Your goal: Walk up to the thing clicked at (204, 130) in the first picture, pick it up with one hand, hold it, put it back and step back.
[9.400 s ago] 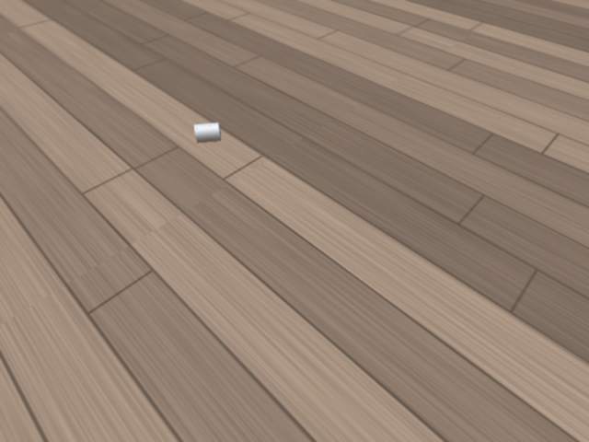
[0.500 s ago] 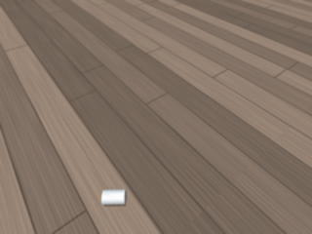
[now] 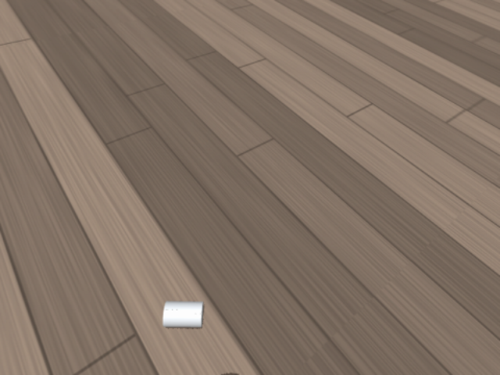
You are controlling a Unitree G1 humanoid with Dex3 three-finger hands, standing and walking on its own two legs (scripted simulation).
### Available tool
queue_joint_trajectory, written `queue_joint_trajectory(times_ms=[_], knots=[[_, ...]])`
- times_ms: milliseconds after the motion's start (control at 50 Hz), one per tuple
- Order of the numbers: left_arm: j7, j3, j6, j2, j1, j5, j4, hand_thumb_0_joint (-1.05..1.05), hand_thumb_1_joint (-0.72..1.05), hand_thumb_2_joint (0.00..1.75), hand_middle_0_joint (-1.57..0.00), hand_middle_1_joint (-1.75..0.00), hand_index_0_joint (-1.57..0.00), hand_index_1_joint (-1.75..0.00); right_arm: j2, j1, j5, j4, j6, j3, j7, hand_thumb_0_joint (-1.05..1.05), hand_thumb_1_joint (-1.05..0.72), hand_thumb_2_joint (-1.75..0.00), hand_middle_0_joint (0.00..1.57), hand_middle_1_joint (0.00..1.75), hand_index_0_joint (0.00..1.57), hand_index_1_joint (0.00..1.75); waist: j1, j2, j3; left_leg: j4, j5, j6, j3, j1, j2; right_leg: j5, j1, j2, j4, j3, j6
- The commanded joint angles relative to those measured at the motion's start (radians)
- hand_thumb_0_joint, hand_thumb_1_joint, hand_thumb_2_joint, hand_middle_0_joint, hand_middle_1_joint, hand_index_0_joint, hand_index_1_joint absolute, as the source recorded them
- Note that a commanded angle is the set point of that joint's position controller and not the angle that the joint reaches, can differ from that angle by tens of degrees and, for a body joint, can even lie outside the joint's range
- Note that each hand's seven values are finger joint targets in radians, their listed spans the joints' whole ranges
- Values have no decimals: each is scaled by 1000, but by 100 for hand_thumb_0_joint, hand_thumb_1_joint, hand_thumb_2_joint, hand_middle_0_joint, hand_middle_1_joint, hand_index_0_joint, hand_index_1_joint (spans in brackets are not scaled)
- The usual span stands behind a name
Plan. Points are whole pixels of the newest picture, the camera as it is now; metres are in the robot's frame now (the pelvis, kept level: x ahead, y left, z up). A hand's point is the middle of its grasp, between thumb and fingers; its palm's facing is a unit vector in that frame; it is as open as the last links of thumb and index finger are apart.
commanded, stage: walk up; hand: left
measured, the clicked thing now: (184, 314) +0.44 +0.19 -0.73
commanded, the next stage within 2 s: none
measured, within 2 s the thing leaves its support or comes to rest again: neither
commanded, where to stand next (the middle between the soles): +0.05 -0.04 m, yaw -1 degrees
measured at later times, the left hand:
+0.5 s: hand out of the picture +0.17 +0.23 -0.16, palm faces -0.06 -0.94 -0.33, open 7.3 cm
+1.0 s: hand out of the picture +0.08 +0.23 -0.15, palm faces -0.04 -0.95 -0.32, open 7.4 cm
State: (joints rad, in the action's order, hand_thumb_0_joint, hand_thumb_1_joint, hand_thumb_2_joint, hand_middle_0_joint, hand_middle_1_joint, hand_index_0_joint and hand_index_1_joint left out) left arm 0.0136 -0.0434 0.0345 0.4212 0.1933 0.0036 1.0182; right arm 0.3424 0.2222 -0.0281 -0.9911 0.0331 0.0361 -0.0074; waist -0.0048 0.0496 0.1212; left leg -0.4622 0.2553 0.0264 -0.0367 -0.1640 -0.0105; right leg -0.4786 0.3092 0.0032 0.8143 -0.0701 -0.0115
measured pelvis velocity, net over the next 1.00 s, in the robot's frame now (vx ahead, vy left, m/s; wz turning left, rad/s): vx -0.01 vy -0.03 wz -0.03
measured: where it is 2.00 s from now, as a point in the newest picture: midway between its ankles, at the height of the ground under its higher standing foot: outside the picture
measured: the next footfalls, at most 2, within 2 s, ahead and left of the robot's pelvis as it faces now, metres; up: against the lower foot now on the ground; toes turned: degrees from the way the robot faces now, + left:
right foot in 0.16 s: +0.08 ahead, -0.14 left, +0.00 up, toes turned -1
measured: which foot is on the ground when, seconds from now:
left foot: down 0.00-1.00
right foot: up 0.00-0.14, down 0.16-1.00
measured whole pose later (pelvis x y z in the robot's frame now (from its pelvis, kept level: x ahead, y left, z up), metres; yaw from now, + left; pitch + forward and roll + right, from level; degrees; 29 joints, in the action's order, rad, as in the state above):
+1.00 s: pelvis -0.01 -0.03 +0.00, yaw -2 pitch -3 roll +0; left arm 0.05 -0.04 0.04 0.37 0.11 0.02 1.03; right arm 0.37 0.15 -0.01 -1.03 0.01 0.01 -0.01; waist -0.01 0.01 0.09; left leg -0.44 0.25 -0.02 -0.02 -0.15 -0.03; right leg -0.15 0.24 0.01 0.43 -0.01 -0.02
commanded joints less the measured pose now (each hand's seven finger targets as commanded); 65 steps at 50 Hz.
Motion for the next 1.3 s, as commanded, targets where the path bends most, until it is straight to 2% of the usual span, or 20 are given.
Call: queue_joint_trajectory(times_ms=[0, 40, 100, 120, 140, 160, 180, 200, 220, 260, 300, 320, 360, 380, 460, 560, 640, 800, 1000, 1280], knots=[[-20, -27, -17, 128, -24, -2, -65, 0, 90, 90, -20, -30, -20, -30, 280, -1, 13, 73, 24, 66, 41, 0, -90, -90, 20, 30, 20, 30, 18, -197, -113, 34, -746, 130, 145, 134, -245, 76, 12, -32, -119, 23, -3], [-20, -29, -10, 132, -16, 0, -60, 0, 90, 90, -20, -30, -20, -30, 290, -36, 22, 92, 11, 69, 44, 0, -90, -90, 20, 30, 20, 30, 10, -228, -113, 7, -739, 136, 132, 71, -245, 112, -45, -25, -134, 65, -9], [-15, -40, -8, 143, -9, 6, -52, 0, 90, 90, -20, -30, -20, -30, 293, -80, 32, 115, -9, 68, 45, 0, -90, -90, 20, 30, 20, 30, -8, -181, -121, -45, -554, 109, 134, -24, -215, 246, -157, -17, -274, 80, -27], [-13, -42, -14, 155, -10, 9, -54, 0, 90, 90, -20, -30, -20, -30, 283, -82, 38, 117, -15, 63, 44, 0, -90, -90, 20, 30, 20, 30, -13, -131, -132, -81, -489, 75, 111, -38, -178, 423, -199, -35, -348, 57, -38], [-15, -56, -21, 203, -4, 13, -59, 0, 90, 90, -20, -30, -20, -30, 263, -80, 49, 122, -18, 59, 44, 0, -90, -90, 20, 30, 20, 30, -18, -37, -175, -160, -393, 35, 72, -42, -124, 659, -233, -114, -353, -36, -76], [-16, -63, -28, 237, -26, 12, -72, 0, 90, 90, -20, -30, -20, -30, 240, -81, 55, 126, -20, 53, 46, 0, -90, -90, 20, 30, 20, 30, -11, 48, -187, -252, -238, 5, 33, -63, -48, 759, -226, -199, -379, -135, -132], [-15, -53, -25, 241, -78, 1, -89, 0, 90, 90, -20, -30, -20, -30, 203, -75, 52, 114, -30, 44, 47, 0, -90, -90, 20, 30, 20, 30, -8, 102, -161, -279, 139, -13, 14, -51, 24, 705, -130, -286, -425, -214, -220], [-13, -50, -28, 246, -129, 11, -111, 0, 90, 90, -20, -30, -20, -30, 208, -32, 42, 91, -33, 46, 49, 0, -90, -90, 20, 30, 20, 30, 13, 173, -147, -305, 288, -13, 35, -33, 17, 705, -91, -333, -421, -281, -255], [-12, -43, -26, 211, -137, 11, -118, 0, 90, 90, -20, -30, -20, -30, 217, -24, 39, 76, -29, 45, 47, 0, -90, -90, 20, 30, 20, 30, 14, 169, -130, -290, 323, -9, 53, -14, 14, 724, -54, -317, -415, -260, -247], [-14, -40, -20, 193, -157, 14, -129, 0, 90, 90, -20, -30, -20, -30, 232, -12, 39, 56, -14, 46, 40, 0, -90, -90, 20, 30, 20, 30, 29, 154, -135, -144, 159, -3, 54, -31, 10, 756, -109, -241, -359, -151, -183], [-16, -40, -21, 173, -170, 7, -132, 0, 90, 90, -20, -30, -20, -30, 249, 10, 35, 43, 1, 52, 41, 0, -90, -90, 20, 30, 20, 30, 36, 92, -220, -30, -254, 9, 85, 48, -65, 786, -158, -171, -251, -59, -106], [-14, -43, -19, 174, -170, 4, -139, 0, 90, 90, -20, -30, -20, -30, 267, 14, 29, 47, 5, 57, 45, 0, -90, -90, 20, 30, 20, 30, 33, 63, -247, -19, -424, 35, 127, 97, -104, 753, -138, -130, -197, -38, -76], [-10, -40, -11, 157, -140, 0, -152, 0, 90, 90, -20, -30, -20, -30, 313, -35, 21, 64, 10, 68, 48, 0, -90, -90, 20, 30, 20, 30, 6, -23, -228, -24, -556, 111, 226, 153, -215, 512, -23, -66, -175, -1, -43], [-10, -38, -8, 143, -141, -1, -141, 0, 90, 90, -20, -30, -20, -30, 320, -72, 23, 71, 9, 70, 45, 0, -90, -90, 20, 30, 20, 30, 1, -80, -200, -23, -545, 139, 244, 95, -246, 439, -61, -59, -176, 19, -30], [0, -45, -22, 176, -160, 6, -138, 0, 90, 90, -20, -30, -20, -30, 276, -99, 27, 84, 1, 52, 43, 0, -90, -90, 20, 30, 20, 30, 0, -123, -219, -78, -416, 34, 87, 5, -107, 681, -197, -121, -266, -29, -94], [8, -43, -16, 183, -180, 9, -130, 0, 90, 90, -20, -30, -20, -30, 264, -102, 23, 74, -3, 46, 35, 0, -90, -90, 20, 30, 20, 30, 0, -69, -185, -6, -77, 37, 124, -22, -95, 470, -144, -136, -333, -72, -102], [14, -43, -17, 170, -184, 13, -113, 0, 90, 90, -20, -30, -20, -30, 276, -109, 16, 65, 4, 43, 31, 0, -90, -90, 20, 30, 20, 30, -3, -52, -159, 56, -79, 47, 149, -49, -124, 415, -154, -106, -354, -53, -71], [18, -45, -23, 164, -174, 8, -88, 0, 90, 90, -20, -30, -20, -30, 258, -101, 15, 42, 2, 33, 24, 0, -90, -90, 20, 30, 20, 30, 1, -25, -124, 96, 52, 22, 110, -25, -89, 243, -110, -126, -477, -106, -70], [16, -49, -27, 159, -143, 14, -59, 0, 90, 90, -20, -30, -20, -30, 253, -84, 11, 10, 5, 33, 20, 0, -90, -90, 20, 30, 20, 30, 0, -2, -100, 132, 87, 20, 122, -11, -96, 98, -63, -114, -539, -113, -46], [11, -39, -31, 146, -104, 5, -36, 0, 90, 90, -20, -30, -20, -30, 257, -105, 21, 9, 14, 27, 27, 0, -90, -90, 20, 30, 20, 30, -6, -66, -163, 141, -135, 21, 123, 2, -133, 461, -169, -101, -436, -56, -36]])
